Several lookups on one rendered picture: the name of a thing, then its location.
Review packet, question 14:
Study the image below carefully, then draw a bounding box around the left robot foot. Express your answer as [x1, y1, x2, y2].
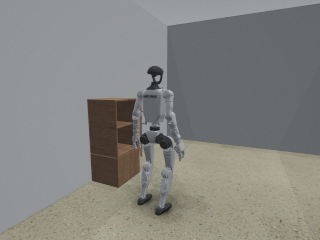
[137, 193, 152, 206]

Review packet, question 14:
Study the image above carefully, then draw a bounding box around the right robot foot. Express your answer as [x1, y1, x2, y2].
[155, 202, 172, 216]

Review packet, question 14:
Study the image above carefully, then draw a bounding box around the cupboard door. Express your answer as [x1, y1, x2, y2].
[139, 107, 143, 157]

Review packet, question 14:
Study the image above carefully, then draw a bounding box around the robot left upper arm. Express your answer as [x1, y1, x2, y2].
[132, 89, 145, 117]

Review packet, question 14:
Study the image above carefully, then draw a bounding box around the robot foot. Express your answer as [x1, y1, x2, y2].
[137, 193, 152, 206]
[155, 202, 172, 216]

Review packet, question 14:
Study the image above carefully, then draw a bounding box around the right robot hand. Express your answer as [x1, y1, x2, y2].
[174, 141, 186, 161]

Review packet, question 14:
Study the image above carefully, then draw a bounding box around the right robot forearm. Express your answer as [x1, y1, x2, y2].
[168, 112, 182, 143]

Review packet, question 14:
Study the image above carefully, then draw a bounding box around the robot right upper arm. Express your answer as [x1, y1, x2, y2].
[162, 89, 174, 121]

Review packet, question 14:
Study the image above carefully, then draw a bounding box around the left robot hand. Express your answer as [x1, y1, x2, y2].
[132, 134, 141, 151]

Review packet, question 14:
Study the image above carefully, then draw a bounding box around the left robot forearm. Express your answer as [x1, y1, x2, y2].
[132, 115, 140, 136]

